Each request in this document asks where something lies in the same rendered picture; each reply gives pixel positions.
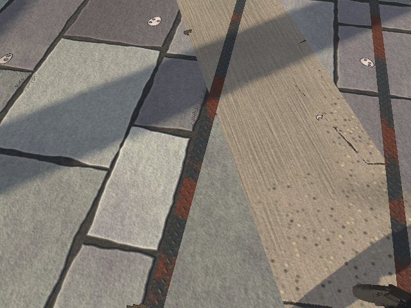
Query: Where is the robot right hand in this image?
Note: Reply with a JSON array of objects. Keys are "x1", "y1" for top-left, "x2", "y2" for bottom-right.
[{"x1": 353, "y1": 284, "x2": 411, "y2": 308}]

